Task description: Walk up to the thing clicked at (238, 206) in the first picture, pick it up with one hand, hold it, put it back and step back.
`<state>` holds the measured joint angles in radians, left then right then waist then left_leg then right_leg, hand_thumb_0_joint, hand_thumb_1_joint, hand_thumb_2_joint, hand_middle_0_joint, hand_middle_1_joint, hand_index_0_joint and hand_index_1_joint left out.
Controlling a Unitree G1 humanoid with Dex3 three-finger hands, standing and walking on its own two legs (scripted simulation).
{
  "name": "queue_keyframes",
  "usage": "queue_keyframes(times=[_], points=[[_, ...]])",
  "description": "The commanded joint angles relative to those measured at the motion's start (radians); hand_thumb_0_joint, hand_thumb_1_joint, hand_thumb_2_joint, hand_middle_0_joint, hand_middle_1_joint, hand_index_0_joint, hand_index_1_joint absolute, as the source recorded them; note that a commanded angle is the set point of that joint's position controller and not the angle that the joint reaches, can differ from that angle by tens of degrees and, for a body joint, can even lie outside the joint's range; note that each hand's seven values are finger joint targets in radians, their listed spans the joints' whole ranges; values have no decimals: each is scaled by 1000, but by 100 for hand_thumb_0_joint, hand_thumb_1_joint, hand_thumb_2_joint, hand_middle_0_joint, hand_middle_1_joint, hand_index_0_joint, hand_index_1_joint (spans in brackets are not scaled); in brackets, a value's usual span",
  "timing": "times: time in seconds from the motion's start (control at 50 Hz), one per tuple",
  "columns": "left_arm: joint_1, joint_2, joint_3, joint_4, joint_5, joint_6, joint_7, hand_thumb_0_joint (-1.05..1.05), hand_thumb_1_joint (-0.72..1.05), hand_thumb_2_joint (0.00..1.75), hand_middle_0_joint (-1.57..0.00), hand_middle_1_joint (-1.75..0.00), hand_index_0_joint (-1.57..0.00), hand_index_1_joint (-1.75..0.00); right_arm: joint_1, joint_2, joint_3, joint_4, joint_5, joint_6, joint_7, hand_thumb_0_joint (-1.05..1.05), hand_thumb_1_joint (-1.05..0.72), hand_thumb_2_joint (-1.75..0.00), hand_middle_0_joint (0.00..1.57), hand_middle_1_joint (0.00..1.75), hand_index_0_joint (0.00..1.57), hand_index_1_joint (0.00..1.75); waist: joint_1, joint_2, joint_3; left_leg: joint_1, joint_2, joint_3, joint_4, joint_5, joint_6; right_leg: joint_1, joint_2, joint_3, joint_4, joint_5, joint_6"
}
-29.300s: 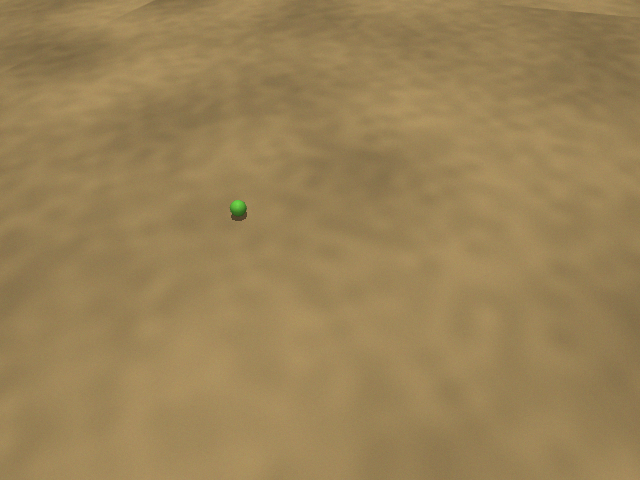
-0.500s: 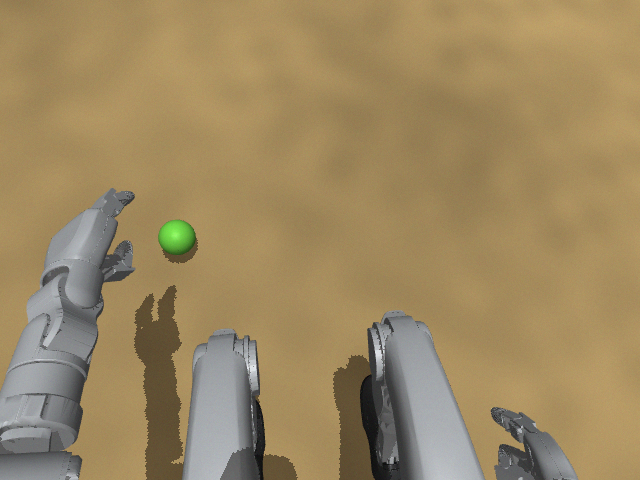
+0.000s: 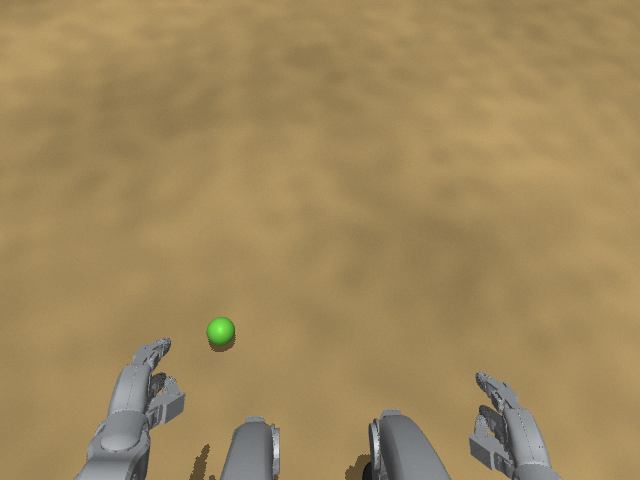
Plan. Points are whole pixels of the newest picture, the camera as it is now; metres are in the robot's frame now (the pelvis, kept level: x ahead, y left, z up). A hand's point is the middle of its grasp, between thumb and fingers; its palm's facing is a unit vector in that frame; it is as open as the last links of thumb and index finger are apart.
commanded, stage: home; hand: left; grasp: from above
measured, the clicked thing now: (220, 331) +0.52 +0.25 -0.60
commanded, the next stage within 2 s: none
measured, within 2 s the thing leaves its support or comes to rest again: neither
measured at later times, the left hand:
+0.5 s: hand (143, 437) +0.20 +0.19 +0.03, palm faces +0.10 -0.97 -0.20, open 7.4 cm
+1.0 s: hand (148, 432) +0.20 +0.18 +0.03, palm faces +0.08 -0.98 -0.20, open 7.4 cm
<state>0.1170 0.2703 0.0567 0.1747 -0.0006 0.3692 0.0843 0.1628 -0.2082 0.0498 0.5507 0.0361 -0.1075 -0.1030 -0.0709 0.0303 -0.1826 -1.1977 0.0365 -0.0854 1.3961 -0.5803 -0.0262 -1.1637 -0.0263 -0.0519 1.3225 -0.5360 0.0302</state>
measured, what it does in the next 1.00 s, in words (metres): rises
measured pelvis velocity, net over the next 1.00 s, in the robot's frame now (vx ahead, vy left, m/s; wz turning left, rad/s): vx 0.04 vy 0.00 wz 0.02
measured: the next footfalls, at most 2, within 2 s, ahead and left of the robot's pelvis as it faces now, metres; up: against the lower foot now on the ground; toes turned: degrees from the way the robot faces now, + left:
none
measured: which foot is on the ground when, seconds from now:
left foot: down 0.00-1.00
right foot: down 0.00-1.00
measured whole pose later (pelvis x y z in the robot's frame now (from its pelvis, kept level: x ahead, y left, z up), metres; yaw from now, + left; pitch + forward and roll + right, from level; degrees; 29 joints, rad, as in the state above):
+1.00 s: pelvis +0.04 +0.00 +0.08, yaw +1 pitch +10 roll -3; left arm 0.49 0.22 0.04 -0.11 -0.05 0.45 0.02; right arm 0.29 -0.22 0.03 0.56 0.00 -0.24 -0.18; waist -0.04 0.05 -0.16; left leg -0.68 0.04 -0.07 1.01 -0.50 -0.02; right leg -0.65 -0.02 -0.05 0.93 -0.46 0.03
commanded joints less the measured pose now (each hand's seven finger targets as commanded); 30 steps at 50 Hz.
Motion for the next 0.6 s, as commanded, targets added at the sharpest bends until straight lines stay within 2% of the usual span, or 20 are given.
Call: queue_keyframes(times=[0.0, 0.06, 0.18, 0.22, 0.26, 0.3, 0.32, 0.34, 0.46, 0.54, 0.58], points=[[1, 100, 64, -265, -36, -11, 11, 0, 90, 90, -20, -30, -20, -30, 28, -134, -54, -131, 2, -71, -50, 0, -90, -90, 20, 30, 20, 30, -9, 86, -266, 376, -21, 3, -344, 155, 33, 314, 29, 12, -295, 162, -39], [133, 76, 63, -325, -55, 9, 5, 0, 90, 90, -20, -30, -20, -30, 53, -129, -51, -153, -1, -87, -65, 0, -90, -90, 20, 30, 20, 30, 9, 81, -244, 458, -23, 3, -401, 256, 28, 402, 36, -6, -345, 240, -38], [281, 57, 47, -448, -68, 35, -11, 0, 90, 90, -20, -30, -20, -30, 72, -119, -51, -178, -10, -116, -84, 0, -90, -90, 20, 30, 20, 30, 18, 55, -169, 545, -30, 33, -486, 342, 30, 526, 45, -22, -454, 305, -34], [336, 41, 35, -455, -67, 44, -16, 0, 90, 90, -20, -30, -20, -30, 73, -115, -51, -186, -10, -124, -90, 0, -90, -90, 20, 30, 20, 30, 14, 20, -130, 546, -36, 38, -499, 338, 37, 547, 46, -24, -490, 305, -31], [361, 37, 33, -469, -66, 48, -25, 0, 90, 90, -20, -30, -20, -30, 70, -117, -52, -189, -12, -133, -92, 0, -90, -90, 20, 30, 20, 30, 22, 4, -84, 552, -37, 37, -526, 309, 39, 548, 47, -29, -511, 276, -31], [369, 45, 40, -507, -64, 47, -33, 0, 90, 90, -20, -30, -20, -30, 69, -120, -61, -190, -18, -142, -94, 0, -90, -90, 20, 30, 20, 30, 18, 20, -87, 572, -35, 41, -536, 326, 37, 560, 49, -34, -519, 282, -31], [378, 43, 34, -492, -59, 49, -37, 0, 90, 90, -20, -30, -20, -30, 65, -123, -61, -189, -19, -147, -94, 0, -90, -90, 20, 30, 20, 30, 23, -4, -64, 570, -37, 44, -542, 313, 40, 559, 48, -37, -527, 272, -27], [373, 39, 26, -498, -59, 49, -43, 0, 90, 90, -20, -30, -20, -30, 66, -122, -62, -188, -22, -153, -94, 0, -90, -90, 20, 30, 20, 30, 13, -7, -48, 567, -40, 50, -541, 305, 41, 560, 47, -35, -535, 267, -26], [344, 50, 35, -480, -48, 39, -59, 0, 90, 90, -20, -30, -20, -30, 56, -132, -71, -177, -29, -173, -92, 0, -90, -90, 20, 30, 20, 30, 16, -10, -30, 584, -42, 56, -545, 307, 41, 560, 40, -33, -538, 270, -21], [349, 52, 37, -487, -46, 35, -64, 0, 90, 90, -20, -30, -20, -30, 48, -136, -71, -170, -32, -186, -88, 0, -90, -90, 20, 30, 20, 30, 27, 20, -47, 600, -42, 52, -556, 301, 36, 574, 41, -32, -533, 265, -23], [351, 56, 41, -500, -42, 32, -62, 0, 90, 90, -20, -30, -20, -30, 52, -135, -73, -168, -33, -188, -87, 0, -90, -90, 20, 30, 20, 30, 26, 28, -73, 617, -40, 46, -553, 342, 32, 586, 41, -32, -521, 297, -26]])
